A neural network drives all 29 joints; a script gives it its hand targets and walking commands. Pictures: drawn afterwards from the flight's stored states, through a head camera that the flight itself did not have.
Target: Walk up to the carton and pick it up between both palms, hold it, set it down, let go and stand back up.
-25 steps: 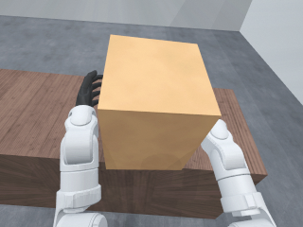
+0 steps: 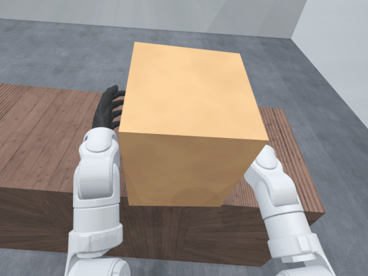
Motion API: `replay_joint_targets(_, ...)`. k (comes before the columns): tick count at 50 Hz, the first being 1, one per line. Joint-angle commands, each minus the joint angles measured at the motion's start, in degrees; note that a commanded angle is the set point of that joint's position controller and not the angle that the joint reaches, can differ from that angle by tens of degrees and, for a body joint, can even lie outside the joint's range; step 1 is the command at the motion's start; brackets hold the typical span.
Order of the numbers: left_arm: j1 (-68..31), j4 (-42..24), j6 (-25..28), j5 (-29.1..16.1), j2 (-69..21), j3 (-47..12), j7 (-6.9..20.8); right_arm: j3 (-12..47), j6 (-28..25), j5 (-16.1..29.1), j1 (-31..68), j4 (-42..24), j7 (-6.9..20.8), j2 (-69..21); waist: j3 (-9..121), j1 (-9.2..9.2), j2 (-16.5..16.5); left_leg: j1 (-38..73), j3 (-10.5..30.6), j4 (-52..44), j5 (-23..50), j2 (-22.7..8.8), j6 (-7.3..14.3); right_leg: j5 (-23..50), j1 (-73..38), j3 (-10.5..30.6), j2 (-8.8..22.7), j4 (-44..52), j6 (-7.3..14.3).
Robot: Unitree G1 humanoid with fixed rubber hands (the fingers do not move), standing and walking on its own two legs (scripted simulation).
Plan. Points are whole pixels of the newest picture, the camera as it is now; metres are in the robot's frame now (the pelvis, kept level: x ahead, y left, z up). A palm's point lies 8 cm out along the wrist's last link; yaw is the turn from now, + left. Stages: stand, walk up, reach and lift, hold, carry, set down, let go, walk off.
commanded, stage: hold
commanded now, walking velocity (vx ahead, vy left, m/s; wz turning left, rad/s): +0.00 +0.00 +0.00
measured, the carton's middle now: (181, 132) +0.37 +0.00 +0.15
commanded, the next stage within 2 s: none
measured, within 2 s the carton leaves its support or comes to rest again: neither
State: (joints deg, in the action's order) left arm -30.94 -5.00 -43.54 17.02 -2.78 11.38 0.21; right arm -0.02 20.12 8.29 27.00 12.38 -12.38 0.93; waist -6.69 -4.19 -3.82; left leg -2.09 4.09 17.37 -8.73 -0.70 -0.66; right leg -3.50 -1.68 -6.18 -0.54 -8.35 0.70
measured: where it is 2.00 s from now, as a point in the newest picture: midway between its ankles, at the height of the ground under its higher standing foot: outside the picture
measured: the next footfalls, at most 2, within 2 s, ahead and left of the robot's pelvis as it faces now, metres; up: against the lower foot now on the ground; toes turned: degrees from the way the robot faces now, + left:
none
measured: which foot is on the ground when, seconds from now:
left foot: down 0.00-1.00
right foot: down 0.00-1.00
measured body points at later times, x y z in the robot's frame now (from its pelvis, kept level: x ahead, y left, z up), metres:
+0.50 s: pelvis +0.00 -0.01 +0.00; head +0.01 +0.03 +0.45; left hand +0.37 +0.15 +0.17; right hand +0.36 -0.15 +0.15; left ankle +0.02 +0.12 -0.75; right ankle +0.02 -0.11 -0.75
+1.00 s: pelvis +0.00 +0.00 +0.00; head +0.01 +0.03 +0.45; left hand +0.38 +0.15 +0.17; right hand +0.36 -0.14 +0.15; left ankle +0.02 +0.12 -0.75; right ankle +0.02 -0.11 -0.75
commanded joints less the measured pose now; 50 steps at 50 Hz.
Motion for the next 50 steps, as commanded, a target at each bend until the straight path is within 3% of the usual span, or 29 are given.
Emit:
replay_joint_targets(1, -27.7, -8.5, 3.1, -7.8, -22.5, -26.1, 8.1, 18.4, -5.2, 3.4, 44.8, -20.3, 3.1, -19.5, 29.8, -0.42, 5.3, 3.7, -3.6, -0.7, 16.7, 2.4, -1.5, 11.7, -13.2, -0.9, -2.3, -2.0, -0.9)
replay_joint_targets(6, -29.8, -11.5, 2.7, -8.3, -22.1, -27.3, 7.9, 18.6, -4.9, 3.9, 44.2, -19.1, 3.1, -19.4, 29.6, -0.77, 6.1, 4.7, -3.9, -1.0, 15.5, 2.3, -2.0, 9.0, -11.3, -1.2, -2.4, -1.8, -0.7)
replay_joint_targets(9, -29.4, -9.4, 2.3, -7.8, -22.2, -26.3, 7.9, 17.6, -4.9, 3.3, 44.5, -18.3, 3.5, -19.3, 27.8, -0.33, 5.6, 3.5, -4.3, -1.8, 12.0, 2.2, -1.6, 6.2, -11.2, -1.3, -2.1, -1.6, -0.7)
replay_joint_targets(18, -27.6, -11.5, 2.3, -8.3, -22.3, -27.3, 8.5, 18.2, -5.0, 4.2, 43.5, -21.2, 2.4, -20.0, 31.1, -1.18, 6.2, 4.7, -4.1, -0.2, 18.1, 2.7, -1.5, 13.5, -14.4, -0.4, -1.9, -2.2, -1.2)
replay_joint_targets(23, -26.8, -10.8, 2.0, -7.6, -21.3, -26.6, 8.8, 18.7, -4.4, 3.9, 42.3, -20.1, 2.4, -20.1, 28.8, -0.9, 5.5, 2.9, -4.0, -1.2, 15.3, 2.8, -1.1, 12.6, -14.9, -0.5, -1.4, -2.1, -1.5)
replay_joint_targets(28, -27.6, -12.1, 2.6, -8.4, -21.8, -27.4, 8.9, 19.9, -4.6, 4.4, 43.0, -22.5, 1.9, -20.7, 30.7, -0.83, 5.4, 3.1, -3.9, -0.8, 17.7, 2.9, -0.5, 15.9, -15.7, 0.0, -1.5, -2.7, -1.6)
replay_joint_targets(33, -27.1, -11.2, 2.2, -8.4, -21.0, -26.4, 9.0, 20.0, -4.3, 4.3, 42.4, -21.8, 1.8, -20.1, 29.6, -0.2, 4.8, 2.8, -3.8, -1.1, 16.9, 2.5, -0.6, 15.0, -15.4, -0.2, -1.4, -2.5, -1.5)
replay_joint_targets(39, -28.3, -11.7, 2.0, -8.5, -21.3, -27.0, 8.5, 18.7, -4.4, 4.1, 42.6, -19.9, 2.6, -19.5, 28.9, -0.66, 6.3, 3.9, -4.1, -1.6, 14.5, 2.1, -1.4, 9.9, -12.8, -1.0, -1.9, -2.0, -1.0)
replay_joint_targets(40, -27.8, -11.7, 2.0, -8.6, -21.4, -26.8, 8.5, 18.9, -4.5, 4.1, 42.6, -20.9, 2.6, -19.5, 29.4, -0.39, 6.0, 4.5, -4.2, -1.4, 15.7, 2.3, -1.4, 11.0, -13.1, -1.1, -2.0, -2.0, -1.1)
replay_joint_targets(42, -28.9, -9.9, 2.7, -9.0, -21.2, -26.4, 8.7, 16.7, -3.9, 3.3, 40.1, -17.1, 2.5, -19.2, 28.4, -1.98, 5.5, 2.7, -4.1, -1.7, 13.9, 3.3, -1.7, 11.6, -12.9, -0.7, -1.3, -1.8, -2.1)
replay_joint_targets(45, -29.2, -9.4, 3.0, -8.8, -21.2, -26.1, 8.7, 16.1, -4.2, 3.0, 40.8, -16.9, 2.9, -19.2, 28.2, -1.84, 6.1, 2.7, -4.1, -2.3, 12.1, 3.0, -1.6, 10.6, -12.4, -0.8, -1.4, -2.0, -2.0)
replay_joint_targets(50, -29.2, -10.2, 3.6, -8.9, -22.2, -27.1, 8.5, 17.5, -4.9, 3.1, 42.3, -18.8, 2.8, -19.9, 30.5, -1.59, 6.2, 4.3, -3.5, -1.2, 16.3, 2.9, -1.8, 13.3, -12.7, -1.0, -1.9, -2.4, -1.8)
